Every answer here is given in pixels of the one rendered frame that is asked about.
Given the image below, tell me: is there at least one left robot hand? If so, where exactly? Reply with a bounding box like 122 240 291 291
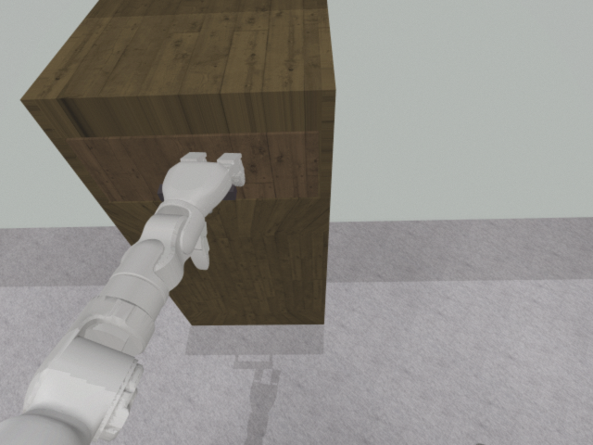
162 152 246 270

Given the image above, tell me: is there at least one drawer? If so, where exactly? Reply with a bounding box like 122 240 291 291
66 131 319 202

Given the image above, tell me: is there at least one cabinet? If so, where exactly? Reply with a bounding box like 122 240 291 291
20 0 336 325

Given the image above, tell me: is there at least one left robot upper arm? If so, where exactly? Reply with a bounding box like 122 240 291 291
0 336 144 445

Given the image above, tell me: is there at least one robot left forearm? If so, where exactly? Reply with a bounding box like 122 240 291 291
22 199 205 413

